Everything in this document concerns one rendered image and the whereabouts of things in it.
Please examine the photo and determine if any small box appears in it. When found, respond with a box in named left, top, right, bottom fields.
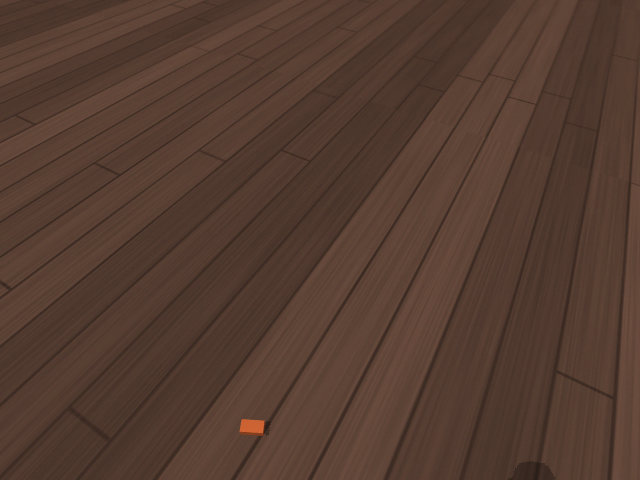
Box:
left=239, top=419, right=265, bottom=436

